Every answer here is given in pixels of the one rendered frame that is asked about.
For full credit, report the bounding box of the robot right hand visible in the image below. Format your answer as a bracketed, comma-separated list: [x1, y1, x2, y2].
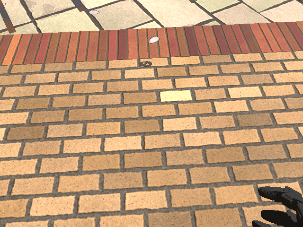
[252, 186, 303, 227]

